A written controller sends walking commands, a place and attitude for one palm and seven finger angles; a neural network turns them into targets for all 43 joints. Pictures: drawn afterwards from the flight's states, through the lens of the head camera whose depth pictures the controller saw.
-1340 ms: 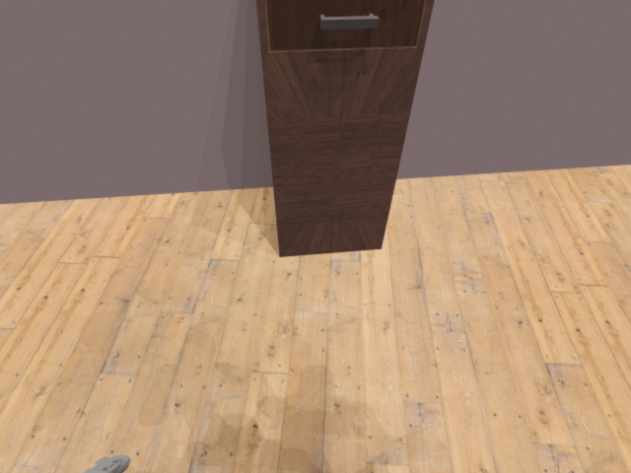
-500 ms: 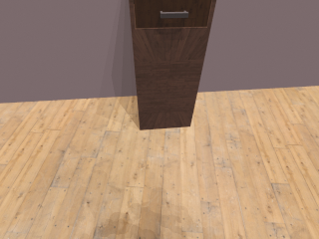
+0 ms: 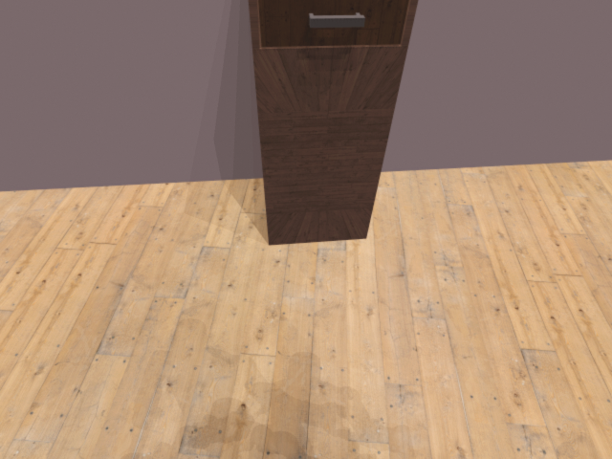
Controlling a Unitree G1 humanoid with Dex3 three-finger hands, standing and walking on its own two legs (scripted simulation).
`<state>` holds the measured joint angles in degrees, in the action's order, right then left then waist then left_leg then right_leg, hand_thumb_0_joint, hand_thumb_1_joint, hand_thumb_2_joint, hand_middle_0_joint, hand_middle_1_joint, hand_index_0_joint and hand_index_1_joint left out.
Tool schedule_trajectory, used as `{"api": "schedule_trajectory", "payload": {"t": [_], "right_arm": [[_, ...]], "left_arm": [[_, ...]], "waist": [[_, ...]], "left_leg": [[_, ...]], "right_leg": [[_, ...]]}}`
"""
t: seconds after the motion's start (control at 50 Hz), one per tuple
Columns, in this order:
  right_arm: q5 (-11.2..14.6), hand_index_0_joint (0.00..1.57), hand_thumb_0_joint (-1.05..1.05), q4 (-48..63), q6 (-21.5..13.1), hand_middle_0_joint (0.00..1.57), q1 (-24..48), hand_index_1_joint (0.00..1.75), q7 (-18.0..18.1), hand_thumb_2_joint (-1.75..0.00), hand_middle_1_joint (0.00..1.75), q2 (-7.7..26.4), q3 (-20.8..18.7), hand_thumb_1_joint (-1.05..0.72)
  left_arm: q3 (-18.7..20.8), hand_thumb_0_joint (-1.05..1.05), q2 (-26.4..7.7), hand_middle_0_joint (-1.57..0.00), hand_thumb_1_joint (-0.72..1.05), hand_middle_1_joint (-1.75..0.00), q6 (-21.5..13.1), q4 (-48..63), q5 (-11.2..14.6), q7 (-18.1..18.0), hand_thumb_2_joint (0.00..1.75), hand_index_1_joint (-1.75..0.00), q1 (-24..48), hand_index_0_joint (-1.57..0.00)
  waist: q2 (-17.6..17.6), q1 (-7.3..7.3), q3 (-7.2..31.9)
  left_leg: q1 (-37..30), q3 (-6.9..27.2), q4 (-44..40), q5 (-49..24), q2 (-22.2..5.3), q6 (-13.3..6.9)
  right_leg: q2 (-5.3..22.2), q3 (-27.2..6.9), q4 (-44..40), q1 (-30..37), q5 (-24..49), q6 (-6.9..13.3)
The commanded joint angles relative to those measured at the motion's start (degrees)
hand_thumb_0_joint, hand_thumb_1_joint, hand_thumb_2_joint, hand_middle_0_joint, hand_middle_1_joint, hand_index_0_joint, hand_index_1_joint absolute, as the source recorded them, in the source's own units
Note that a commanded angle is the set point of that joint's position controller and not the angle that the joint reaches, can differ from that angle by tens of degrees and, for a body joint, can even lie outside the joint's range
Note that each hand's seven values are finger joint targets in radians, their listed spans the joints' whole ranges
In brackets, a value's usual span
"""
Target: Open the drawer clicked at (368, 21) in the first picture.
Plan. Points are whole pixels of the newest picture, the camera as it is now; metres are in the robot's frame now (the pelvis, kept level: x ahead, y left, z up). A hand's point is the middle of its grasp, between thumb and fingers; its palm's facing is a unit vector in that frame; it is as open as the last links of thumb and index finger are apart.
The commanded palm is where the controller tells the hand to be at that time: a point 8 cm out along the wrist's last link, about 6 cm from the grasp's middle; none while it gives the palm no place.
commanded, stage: look at it before walking up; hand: left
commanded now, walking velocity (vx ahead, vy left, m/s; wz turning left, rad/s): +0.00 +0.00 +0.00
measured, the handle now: (335, 18) +1.09 +0.00 +0.14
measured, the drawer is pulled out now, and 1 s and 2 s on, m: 0.00 0.00 0.00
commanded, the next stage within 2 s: walk to a spot facing it in 0.10 s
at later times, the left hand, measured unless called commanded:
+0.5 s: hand out of the picture +0.08 +0.21 -0.18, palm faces -0.12 -0.95 -0.29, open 7.4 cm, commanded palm none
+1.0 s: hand out of the picture +0.09 +0.18 -0.17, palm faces -0.27 -0.93 -0.24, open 7.4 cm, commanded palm none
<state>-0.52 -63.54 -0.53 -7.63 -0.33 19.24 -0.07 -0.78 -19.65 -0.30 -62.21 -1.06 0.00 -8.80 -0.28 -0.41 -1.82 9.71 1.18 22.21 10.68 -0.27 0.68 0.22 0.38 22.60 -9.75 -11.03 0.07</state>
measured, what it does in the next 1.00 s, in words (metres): lifts its left foot, turning right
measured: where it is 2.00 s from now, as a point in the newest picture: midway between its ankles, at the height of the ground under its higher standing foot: outside the picture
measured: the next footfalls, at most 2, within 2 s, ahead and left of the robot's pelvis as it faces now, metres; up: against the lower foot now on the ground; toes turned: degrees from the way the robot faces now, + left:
left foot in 1.10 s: +0.06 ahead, +0.12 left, +0.00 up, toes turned -25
right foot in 1.58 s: +0.17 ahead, -0.26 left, +0.00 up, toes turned -52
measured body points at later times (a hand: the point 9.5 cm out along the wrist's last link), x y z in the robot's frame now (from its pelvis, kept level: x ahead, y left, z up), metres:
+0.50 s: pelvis +0.00 -0.01 -0.01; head +0.02 -0.01 +0.43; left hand +0.08 +0.26 -0.15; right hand +0.06 -0.28 -0.15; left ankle +0.02 +0.13 -0.74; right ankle +0.01 -0.11 -0.74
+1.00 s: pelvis -0.01 -0.01 +0.00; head +0.02 -0.02 +0.45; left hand +0.10 +0.22 -0.15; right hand +0.01 -0.29 -0.14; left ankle +0.01 +0.14 -0.70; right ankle +0.00 -0.10 -0.74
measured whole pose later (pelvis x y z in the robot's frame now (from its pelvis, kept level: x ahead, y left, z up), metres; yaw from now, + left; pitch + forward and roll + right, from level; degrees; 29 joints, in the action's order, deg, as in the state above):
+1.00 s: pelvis -0.01 -0.01 +0.00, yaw -21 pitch +2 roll +1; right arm -1.0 -53.9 2.0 -8.2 0.8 14.1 -3.6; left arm 3.1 -12.0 1.3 -53.2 -1.8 0.3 -16.9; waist -0.6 -3.5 -0.9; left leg 21.4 0.8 47.0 24.4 -1.7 3.4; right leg -6.3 -9.2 24.8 -18.2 -8.5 3.3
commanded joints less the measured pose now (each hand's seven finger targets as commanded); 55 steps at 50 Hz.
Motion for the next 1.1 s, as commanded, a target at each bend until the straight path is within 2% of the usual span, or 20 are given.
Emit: {"api": "schedule_trajectory", "payload": {"t": [0.0,0.22,0.28,0.34,0.42,0.46,0.5,0.54,0.56,0.58,0.62,0.64,0.7,0.78,0.94,0.98,1.02,1.04,1.06,1.08], "right_arm": [[0.04,0.20,0.00,3.54,-1.41,0.20,2.79,0.30,0.81,-0.90,0.30,11.83,-2.05,-0.90],[-0.01,0.20,0.00,3.66,-1.42,0.20,3.02,0.30,1.12,-0.90,0.30,11.97,-2.19,-0.90],[-0.10,0.20,0.00,3.76,-0.34,0.20,-0.69,0.30,1.52,-0.90,0.30,5.28,-1.32,-0.90],[-0.12,0.20,0.00,5.85,0.48,0.20,-2.00,0.30,1.98,-0.90,0.30,6.09,-2.45,-0.90],[-0.27,0.20,0.00,8.77,0.88,0.20,-1.04,0.30,2.22,-0.90,0.30,7.41,-3.87,-0.90],[-0.26,0.20,0.00,10.02,0.66,0.20,-0.13,0.30,2.12,-0.90,0.30,7.56,-4.58,-0.90],[-0.40,0.20,0.00,11.48,0.63,0.20,1.60,0.30,2.05,-0.90,0.30,7.09,-4.88,-0.90],[-0.42,0.20,0.00,12.86,1.10,0.20,4.47,0.30,1.96,-0.90,0.30,6.23,-5.17,-0.90],[-0.05,0.20,0.00,13.97,1.77,0.20,2.55,0.30,1.73,-0.90,0.30,1.57,-4.56,-0.90],[-0.01,0.20,0.00,15.54,2.00,0.20,3.73,0.30,1.69,-0.90,0.30,-0.04,-3.97,-0.90],[0.03,0.20,0.00,14.26,2.41,0.20,2.61,0.30,1.57,-0.90,0.30,1.47,-4.74,-0.90],[-0.04,0.20,0.00,13.45,2.23,0.20,2.26,0.30,1.42,-0.90,0.30,1.84,-4.88,-0.90],[-0.34,0.20,0.00,12.55,1.91,0.20,0.09,0.30,1.45,-0.90,0.30,0.12,-4.59,-0.90],[-0.30,0.20,0.00,13.16,1.95,0.20,1.21,0.30,1.92,-0.90,0.30,-0.83,-4.49,-0.90],[-0.31,0.20,0.00,15.47,0.25,0.20,2.51,0.30,1.21,-0.90,0.30,-0.95,-4.27,-0.90],[-0.05,0.20,0.00,15.23,-0.34,0.20,-0.41,0.30,1.24,-0.90,0.30,-1.03,-4.18,-0.90],[0.18,0.20,0.00,13.07,-0.98,0.20,-7.62,0.30,1.57,-0.90,0.30,-0.68,-4.44,-0.90],[0.32,0.20,0.00,11.67,-1.44,0.20,-12.86,0.30,2.21,-0.90,0.30,1.48,-5.02,-0.90],[-0.47,0.20,0.00,11.33,-1.62,0.20,-15.97,0.30,2.69,-0.90,0.30,7.20,-6.08,-0.90],[-0.29,0.20,0.00,12.49,-1.62,0.20,-14.16,0.30,2.66,-0.90,0.30,9.35,-6.25,-0.90]], "left_arm": [[2.65,0.00,-11.62,-0.20,0.90,-0.30,-1.33,3.32,0.34,-0.53,0.90,-0.30,2.27,-0.20],[2.81,0.00,-11.61,-0.20,0.90,-0.30,-1.00,3.77,0.33,-0.50,0.90,-0.30,2.85,-0.20],[2.15,0.00,-5.59,-0.20,0.90,-0.30,0.84,4.07,0.35,-0.76,0.90,-0.30,-0.46,-0.20],[2.88,0.00,-5.77,-0.20,0.90,-0.30,1.78,6.07,0.10,-0.57,0.90,-0.30,-1.59,-0.20],[3.64,0.00,-4.39,-0.20,0.90,-0.30,2.54,8.74,0.01,0.08,0.90,-0.30,-2.56,-0.20],[4.01,0.00,-2.77,-0.20,0.90,-0.30,2.85,9.68,-0.05,0.34,0.90,-0.30,-4.01,-0.20],[4.47,0.00,-1.93,-0.20,0.90,-0.30,3.01,10.43,0.03,0.58,0.90,-0.30,-6.04,-0.20],[5.41,0.00,-2.62,-0.20,0.90,-0.30,2.39,9.54,-0.32,0.77,0.90,-0.30,-11.81,-0.20],[6.59,0.00,-8.21,-0.20,0.90,-0.30,1.43,9.91,-1.20,0.11,0.90,-0.30,-12.94,-0.20],[6.71,0.00,-10.77,-0.20,0.90,-0.30,1.39,10.44,-0.59,-0.64,0.90,-0.30,-13.25,-0.20],[6.76,0.00,-7.47,-0.20,0.90,-0.30,1.68,12.25,-0.23,-1.11,0.90,-0.30,-8.05,-0.20],[6.47,0.00,-6.09,-0.20,0.90,-0.30,1.62,12.89,-0.08,-1.11,0.90,-0.30,-5.81,-0.20],[6.17,0.00,-3.92,-0.20,0.90,-0.30,0.82,13.11,0.13,-0.91,0.90,-0.30,-6.72,-0.20],[6.69,0.00,-3.54,-0.20,0.90,-0.30,0.81,12.06,0.05,-0.97,0.90,-0.30,-10.26,-0.20],[7.27,0.00,-4.08,-0.20,0.90,-0.30,0.53,11.93,-0.65,-0.14,0.90,-0.30,-10.89,-0.20],[7.43,0.00,-4.79,-0.20,0.90,-0.30,0.69,12.84,-0.66,0.08,0.90,-0.30,-8.70,-0.20],[7.40,0.00,-4.33,-0.20,0.90,-0.30,0.96,13.96,-0.30,0.27,0.90,-0.30,-4.56,-0.20],[6.98,0.00,-2.29,-0.20,0.90,-0.30,0.85,14.82,-0.17,0.51,0.90,-0.30,-3.06,-0.20],[6.31,0.00,1.68,-0.20,0.90,-0.30,0.81,16.05,0.39,1.21,0.90,-0.30,-2.58,-0.20],[6.79,0.00,0.80,-0.20,0.90,-0.30,0.35,17.97,0.03,1.35,0.90,-0.30,0.83,-0.20]], "waist": [[0.12,0.41,3.37],[0.74,0.47,3.57],[0.52,0.67,3.63],[0.29,0.92,3.62],[5.95,0.49,2.56],[9.88,-0.28,2.82],[10.95,-1.30,2.61],[4.41,-4.82,2.58],[-15.24,-4.60,2.18],[-18.48,-4.39,1.28],[-12.63,-2.32,-0.61],[-7.89,-1.21,-1.34],[-4.02,-0.64,4.04],[-5.21,-2.06,6.95],[-8.67,-3.46,5.26],[-9.74,-2.30,5.18],[-8.37,1.66,5.09],[-2.45,4.41,6.58],[15.14,6.30,5.51],[16.73,5.69,-0.57]], "left_leg": [[-0.85,5.62,-4.15,-3.91,-6.05,-2.21],[-2.84,4.24,-3.30,-6.33,-6.72,-2.02],[-3.01,1.30,-0.06,-8.21,-7.32,-1.12],[-3.02,0.48,2.01,-7.65,-8.61,-1.54],[-1.12,2.94,0.07,-5.20,-13.78,-4.53],[0.18,4.48,-0.93,-10.35,-18.60,-8.14],[2.82,2.38,1.28,-13.66,-20.25,-9.24],[9.30,-3.68,14.28,-7.36,-15.32,-4.29],[19.05,-9.58,31.13,12.57,-5.29,1.45],[23.34,-3.50,40.39,23.70,-0.90,2.20],[22.55,1.91,44.63,16.28,-3.43,1.17],[22.34,1.65,44.99,12.86,-4.13,1.41],[20.87,0.59,41.85,8.85,-3.54,2.58],[22.27,0.58,37.93,9.89,-2.68,3.37],[16.28,-0.82,21.85,15.63,-0.88,2.26],[9.83,-1.16,15.57,15.90,0.36,1.14],[-6.79,-1.82,3.10,9.32,1.36,-0.11],[-19.11,0.79,-2.72,10.93,-3.09,-1.07],[-23.87,18.47,-11.69,26.47,-18.00,-4.04],[-14.52,28.26,-16.07,32.94,-28.73,-7.63]], "right_leg": [[6.62,-6.80,-5.03,0.14,1.58,1.71],[6.23,-7.18,-3.89,-0.08,6.59,1.83],[5.85,-7.60,0.08,-2.48,11.80,1.05],[4.52,-8.36,4.11,-5.75,13.25,1.18],[0.73,-5.60,14.06,-10.50,6.01,0.19],[-0.47,-2.09,22.94,-11.47,-9.92,-0.70],[1.33,-1.45,24.46,-9.24,-15.49,-0.77],[2.51,-3.51,11.28,-1.50,-2.64,0.13],[13.88,-23.25,-2.14,1.07,8.35,3.07],[20.81,-34.82,-7.27,-2.26,17.25,7.72],[16.37,-30.44,-9.66,-6.89,-1.52,8.27],[14.38,-28.28,-8.18,-7.15,-0.73,7.95],[10.95,-22.60,-4.77,-1.53,7.74,8.34],[10.20,-23.52,-3.26,4.63,13.83,8.56],[8.56,-30.98,-8.97,0.23,-14.27,11.22],[7.47,-31.25,-8.80,-4.50,-15.75,10.86],[3.45,-28.05,-5.64,-17.14,-19.33,7.27],[-0.54,-22.71,1.22,-26.55,-21.20,4.21],[-7.57,-12.48,17.36,-37.68,-23.36,1.29],[-3.17,-6.07,28.02,-40.67,-19.34,-0.66]]}}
